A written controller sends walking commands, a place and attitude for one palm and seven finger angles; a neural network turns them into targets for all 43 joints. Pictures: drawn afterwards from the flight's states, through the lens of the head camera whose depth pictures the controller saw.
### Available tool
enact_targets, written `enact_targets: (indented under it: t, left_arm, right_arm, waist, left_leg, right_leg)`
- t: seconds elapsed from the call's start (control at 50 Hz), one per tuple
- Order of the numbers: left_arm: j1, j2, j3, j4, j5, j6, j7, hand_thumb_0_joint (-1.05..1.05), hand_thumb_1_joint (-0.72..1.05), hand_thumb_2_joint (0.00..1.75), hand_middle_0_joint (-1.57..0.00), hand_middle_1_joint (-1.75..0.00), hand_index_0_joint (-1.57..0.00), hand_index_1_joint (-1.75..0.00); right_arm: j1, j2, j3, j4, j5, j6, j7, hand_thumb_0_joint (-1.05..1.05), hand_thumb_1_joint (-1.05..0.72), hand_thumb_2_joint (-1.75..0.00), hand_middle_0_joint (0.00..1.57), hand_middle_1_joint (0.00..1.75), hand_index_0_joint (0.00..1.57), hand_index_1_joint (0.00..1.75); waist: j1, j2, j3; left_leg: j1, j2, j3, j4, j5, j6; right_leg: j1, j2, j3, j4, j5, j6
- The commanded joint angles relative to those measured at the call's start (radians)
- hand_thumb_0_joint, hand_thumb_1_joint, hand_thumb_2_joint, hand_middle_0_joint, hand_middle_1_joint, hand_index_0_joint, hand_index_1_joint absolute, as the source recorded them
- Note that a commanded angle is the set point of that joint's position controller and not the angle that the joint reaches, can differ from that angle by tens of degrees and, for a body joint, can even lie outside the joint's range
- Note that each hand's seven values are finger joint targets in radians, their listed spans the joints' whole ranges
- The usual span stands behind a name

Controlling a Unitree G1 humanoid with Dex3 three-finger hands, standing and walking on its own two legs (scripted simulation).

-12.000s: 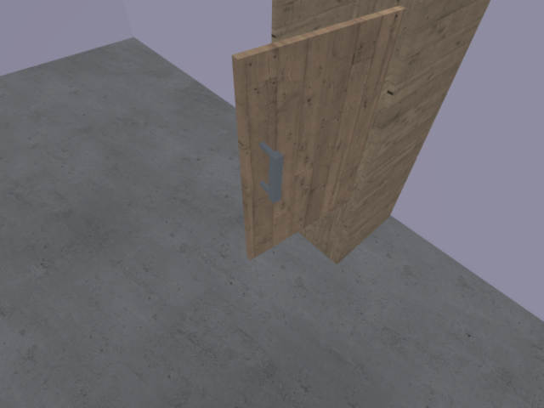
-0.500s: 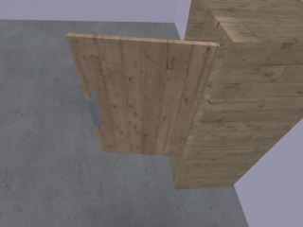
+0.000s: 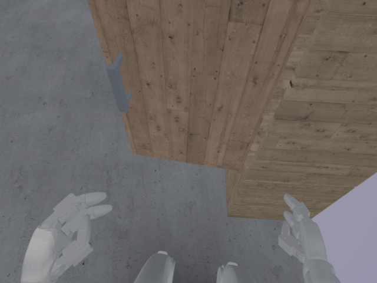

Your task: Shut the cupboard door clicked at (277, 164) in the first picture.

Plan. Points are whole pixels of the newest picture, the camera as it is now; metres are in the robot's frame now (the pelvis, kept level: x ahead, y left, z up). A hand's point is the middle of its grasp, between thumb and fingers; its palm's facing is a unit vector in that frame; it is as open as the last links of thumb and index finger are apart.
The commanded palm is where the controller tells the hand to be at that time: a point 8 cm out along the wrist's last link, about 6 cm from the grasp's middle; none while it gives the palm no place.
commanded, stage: raise the hand and make a fist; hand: left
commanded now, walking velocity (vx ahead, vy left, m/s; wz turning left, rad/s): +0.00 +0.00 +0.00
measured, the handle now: (121, 84) +0.51 +0.23 +0.11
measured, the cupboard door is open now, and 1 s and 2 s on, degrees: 83 83 83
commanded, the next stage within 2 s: bring the fist close to the handle in 1.36 s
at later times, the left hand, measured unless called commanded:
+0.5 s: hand (90, 215) +0.21 +0.20 +0.08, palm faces -0.05 -1.00 -0.02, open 3.4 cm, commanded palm +0.19 +0.26 +0.09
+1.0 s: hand (83, 186) +0.25 +0.22 +0.11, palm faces -0.04 -1.00 -0.04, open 3.1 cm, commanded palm +0.22 +0.27 +0.12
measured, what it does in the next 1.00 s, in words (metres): stands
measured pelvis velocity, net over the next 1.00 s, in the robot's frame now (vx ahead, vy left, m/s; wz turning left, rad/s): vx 0.02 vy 0.03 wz -0.01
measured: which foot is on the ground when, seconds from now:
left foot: down 0.00-1.00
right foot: down 0.00-1.00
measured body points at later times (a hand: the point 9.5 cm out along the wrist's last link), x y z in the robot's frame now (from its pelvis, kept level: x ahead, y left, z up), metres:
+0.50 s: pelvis +0.01 +0.02 +0.02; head +0.06 +0.03 +0.47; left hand +0.21 +0.25 +0.09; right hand +0.17 -0.23 -0.04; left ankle +0.03 +0.12 -0.63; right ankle +0.03 -0.09 -0.63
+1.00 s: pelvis +0.02 +0.03 +0.04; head +0.06 +0.04 +0.49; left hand +0.24 +0.27 +0.12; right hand +0.19 -0.20 -0.02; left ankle +0.03 +0.12 -0.63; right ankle +0.03 -0.09 -0.63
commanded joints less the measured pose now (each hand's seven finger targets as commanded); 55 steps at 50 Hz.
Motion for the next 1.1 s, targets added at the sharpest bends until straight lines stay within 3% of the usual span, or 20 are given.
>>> enact_targets:
  t: [0.0, 0.04, 0.08, 0.12, 0.18, 0.26, 0.36, 0.38, 0.42, 0.46, 0.54, 0.62, 0.68, 0.7, 0.9, 0.96, 0.98, 1.04, 1.08]
  left_arm:
    - [-0.135, 0.114, 0.028, -0.172, -0.029, 0.011, -0.088, 0.00, 0.90, 0.90, -0.71, -0.86, -0.71, -0.86]
    - [-0.070, 0.130, 0.073, -0.155, -0.043, 0.087, -0.102, 0.00, 0.90, 0.90, -0.75, -0.90, -0.75, -0.90]
    - [-0.051, 0.168, 0.141, -0.147, -0.056, 0.145, -0.087, 0.00, 0.90, 0.90, -0.79, -0.94, -0.79, -0.94]
    - [-0.051, 0.153, 0.159, -0.177, -0.070, 0.157, -0.063, 0.00, 0.90, 0.90, -0.82, -0.98, -0.82, -0.98]
    - [-0.060, 0.149, 0.161, -0.206, -0.067, 0.120, -0.024, 0.00, 0.90, 0.90, -0.88, -1.04, -0.88, -1.04]
    - [-0.062, 0.091, 0.077, -0.186, -0.053, 0.063, -0.017, 0.00, 0.90, 0.90, -0.95, -1.12, -0.95, -1.12]
    - [-0.093, 0.123, 0.072, -0.200, -0.035, 0.050, -0.004, 0.00, 0.90, 0.90, -1.04, -1.22, -1.04, -1.22]
    - [-0.102, 0.152, 0.095, -0.212, -0.030, 0.051, 0.005, 0.00, 0.90, 0.90, -1.06, -1.24, -1.06, -1.24]
    - [-0.094, 0.129, 0.082, -0.221, -0.032, 0.055, 0.013, 0.00, 0.90, 0.90, -1.10, -1.28, -1.10, -1.28]
    - [-0.102, 0.129, 0.076, -0.249, -0.025, 0.059, 0.030, 0.00, 0.90, 0.90, -1.13, -1.32, -1.13, -1.32]
    - [-0.119, 0.113, 0.043, -0.252, -0.002, 0.087, 0.055, 0.00, 0.90, 0.90, -1.21, -1.40, -1.21, -1.40]
    - [-0.143, 0.119, 0.041, -0.219, 0.008, 0.123, 0.054, 0.00, 0.90, 0.90, -1.28, -1.48, -1.28, -1.48]
    - [-0.184, 0.145, 0.066, -0.205, 0.006, 0.141, 0.050, 0.00, 0.90, 0.90, -1.30, -1.50, -1.30, -1.50]
    - [-0.193, 0.125, 0.051, -0.213, 0.005, 0.143, 0.045, 0.00, 0.90, 0.90, -1.30, -1.50, -1.30, -1.50]
    - [-0.275, 0.147, 0.077, -0.188, -0.016, 0.173, 0.016, 0.00, 0.90, 0.90, -1.30, -1.50, -1.30, -1.50]
    - [-0.276, 0.149, 0.087, -0.176, -0.024, 0.180, 0.010, 0.00, 0.90, 0.90, -1.30, -1.50, -1.30, -1.50]
    - [-0.267, 0.158, 0.096, -0.165, -0.024, 0.184, 0.007, 0.00, 0.90, 0.90, -1.30, -1.50, -1.30, -1.50]
    - [-0.246, 0.136, 0.086, -0.153, -0.028, 0.183, 0.003, 0.00, 0.90, 0.90, -1.30, -1.50, -1.30, -1.50]
    - [-0.256, 0.155, 0.099, -0.153, -0.027, 0.178, 0.008, 0.00, 0.90, 0.90, -1.30, -1.50, -1.30, -1.50]
  right_arm:
    - [0.040, -0.119, -0.042, -0.102, 0.025, -0.040, -0.029, 0.00, -0.90, -0.90, 0.20, 0.30, 0.20, 0.30]
    - [0.030, -0.112, -0.044, -0.120, 0.034, -0.026, -0.033, 0.00, -0.90, -0.90, 0.20, 0.30, 0.20, 0.30]
    - [0.012, -0.096, -0.039, -0.128, 0.034, -0.009, -0.034, 0.00, -0.90, -0.90, 0.20, 0.30, 0.20, 0.30]
    - [0.013, -0.084, -0.038, -0.138, 0.032, 0.001, -0.036, 0.00, -0.90, -0.90, 0.20, 0.30, 0.20, 0.30]
    - [0.011, -0.081, -0.035, -0.131, 0.023, -0.003, -0.034, 0.00, -0.90, -0.90, 0.20, 0.30, 0.20, 0.30]
    - [0.039, -0.098, -0.038, -0.126, 0.022, -0.015, -0.029, 0.00, -0.90, -0.90, 0.20, 0.30, 0.20, 0.30]
    - [0.057, -0.120, -0.039, -0.137, 0.024, -0.020, -0.032, 0.00, -0.90, -0.90, 0.20, 0.30, 0.20, 0.30]
    - [0.054, -0.124, -0.037, -0.139, 0.021, -0.015, -0.034, 0.00, -0.90, -0.90, 0.20, 0.30, 0.20, 0.30]
    - [0.062, -0.122, -0.037, -0.143, 0.023, -0.011, -0.033, 0.00, -0.90, -0.90, 0.20, 0.30, 0.20, 0.30]
    - [0.065, -0.125, -0.032, -0.150, 0.022, -0.006, -0.029, 0.00, -0.90, -0.90, 0.20, 0.30, 0.20, 0.30]
    - [0.074, -0.131, -0.024, -0.161, 0.019, 0.008, -0.023, 0.00, -0.90, -0.90, 0.20, 0.30, 0.20, 0.30]
    - [0.086, -0.137, -0.018, -0.171, 0.018, 0.022, -0.020, 0.00, -0.90, -0.90, 0.20, 0.30, 0.20, 0.30]
    - [0.085, -0.141, -0.008, -0.175, 0.016, 0.029, -0.019, 0.00, -0.90, -0.90, 0.20, 0.30, 0.20, 0.30]
    - [0.088, -0.138, -0.007, -0.177, 0.018, 0.029, -0.018, 0.00, -0.90, -0.90, 0.20, 0.30, 0.20, 0.30]
    - [0.098, -0.141, 0.001, -0.160, 0.022, 0.021, -0.019, 0.00, -0.90, -0.90, 0.20, 0.30, 0.20, 0.30]
    - [0.100, -0.142, -0.002, -0.154, 0.024, 0.018, -0.020, 0.00, -0.90, -0.90, 0.20, 0.30, 0.20, 0.30]
    - [0.095, -0.143, 0.000, -0.152, 0.022, 0.017, -0.020, 0.00, -0.90, -0.90, 0.20, 0.30, 0.20, 0.30]
    - [0.098, -0.140, -0.004, -0.150, 0.023, 0.018, -0.014, 0.00, -0.90, -0.90, 0.20, 0.30, 0.20, 0.30]
    - [0.094, -0.143, -0.005, -0.151, 0.022, 0.020, -0.015, 0.00, -0.90, -0.90, 0.20, 0.30, 0.20, 0.30]
  waist:
    - [-0.095, 0.011, -0.164]
    - [-0.061, -0.022, -0.211]
    - [-0.030, -0.017, -0.231]
    - [-0.027, -0.062, -0.234]
    - [-0.021, -0.025, -0.213]
    - [-0.053, -0.023, -0.156]
    - [-0.057, 0.000, -0.149]
    - [-0.047, 0.017, -0.153]
    - [-0.050, 0.024, -0.158]
    - [-0.048, 0.078, -0.152]
    - [-0.061, 0.095, -0.129]
    - [-0.072, 0.058, -0.109]
    - [-0.064, 0.070, -0.092]
    - [-0.068, 0.078, -0.094]
    - [-0.068, 0.053, -0.128]
    - [-0.065, 0.051, -0.135]
    - [-0.053, 0.064, -0.141]
    - [-0.054, 0.055, -0.136]
    - [-0.051, 0.049, -0.127]
  left_leg:
    - [0.046, -0.016, 0.004, -0.142, 0.194, 0.038]
    - [0.050, -0.019, 0.008, -0.167, 0.218, 0.035]
    - [0.042, -0.023, 0.008, -0.177, 0.238, 0.033]
    - [0.042, -0.022, 0.004, -0.193, 0.250, 0.027]
    - [0.074, -0.018, -0.001, -0.223, 0.269, 0.025]
    - [0.096, -0.019, -0.001, -0.259, 0.226, 0.025]
    - [0.136, -0.020, -0.008, -0.303, 0.182, 0.030]
    - [0.144, -0.020, -0.009, -0.308, 0.194, 0.030]
    - [0.181, -0.018, -0.011, -0.332, 0.205, 0.028]
    - [0.214, -0.017, -0.016, -0.359, 0.206, 0.024]
    - [0.262, -0.008, -0.037, -0.398, 0.198, 0.017]
    - [0.276, -0.005, -0.043, -0.414, 0.207, 0.016]
    - [0.275, -0.007, -0.048, -0.426, 0.202, 0.013]
    - [0.289, -0.006, -0.046, -0.429, 0.212, 0.011]
    - [0.324, -0.011, -0.035, -0.435, 0.294, 0.010]
    - [0.333, -0.012, -0.028, -0.439, 0.312, 0.010]
    - [0.327, -0.016, -0.025, -0.434, 0.335, 0.010]
    - [0.330, -0.016, -0.018, -0.431, 0.359, 0.008]
    - [0.314, -0.017, -0.019, -0.430, 0.350, 0.009]
  right_leg:
    - [0.174, 0.001, 0.216, -0.300, 0.102, 0.043]
    - [0.252, -0.011, 0.228, -0.316, 0.130, 0.053]
    - [0.316, -0.021, 0.243, -0.320, 0.169, 0.062]
    - [0.347, -0.033, 0.241, -0.325, 0.218, 0.074]
    - [0.321, -0.017, 0.201, -0.301, 0.238, 0.059]
    - [0.246, -0.006, 0.162, -0.310, 0.153, 0.049]
    - [0.215, 0.005, 0.135, -0.322, 0.063, 0.033]
    - [0.228, 0.009, 0.130, -0.314, 0.079, 0.026]
    - [0.227, 0.014, 0.105, -0.311, 0.116, 0.027]
    - [0.225, 0.019, 0.086, -0.305, 0.136, 0.024]
    - [0.213, 0.028, 0.059, -0.308, 0.155, 0.023]
    - [0.230, 0.032, 0.052, -0.324, 0.177, 0.024]
    - [0.245, 0.035, 0.052, -0.331, 0.179, 0.019]
    - [0.245, 0.033, 0.049, -0.334, 0.188, 0.020]
    - [0.319, 0.031, 0.058, -0.361, 0.267, 0.022]
    - [0.336, 0.029, 0.061, -0.371, 0.285, 0.023]
    - [0.356, 0.029, 0.065, -0.367, 0.306, 0.019]
    - [0.354, 0.026, 0.062, -0.366, 0.331, 0.023]
    - [0.358, 0.027, 0.066, -0.364, 0.321, 0.020]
